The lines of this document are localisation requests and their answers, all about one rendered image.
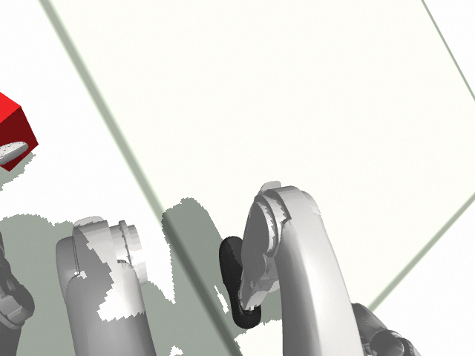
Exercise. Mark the right robot foot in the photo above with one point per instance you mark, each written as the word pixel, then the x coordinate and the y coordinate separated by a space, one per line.
pixel 231 269

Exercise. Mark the left robot hand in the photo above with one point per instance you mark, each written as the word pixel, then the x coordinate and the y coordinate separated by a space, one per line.
pixel 12 150

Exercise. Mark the carton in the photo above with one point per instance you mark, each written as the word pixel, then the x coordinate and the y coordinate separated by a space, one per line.
pixel 14 127

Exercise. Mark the left robot arm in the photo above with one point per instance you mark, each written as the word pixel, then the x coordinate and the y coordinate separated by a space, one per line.
pixel 16 305

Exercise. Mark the right robot hand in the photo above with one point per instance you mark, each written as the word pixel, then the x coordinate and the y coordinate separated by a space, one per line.
pixel 368 325

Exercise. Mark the right robot arm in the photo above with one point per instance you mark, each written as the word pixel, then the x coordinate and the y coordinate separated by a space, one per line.
pixel 391 343

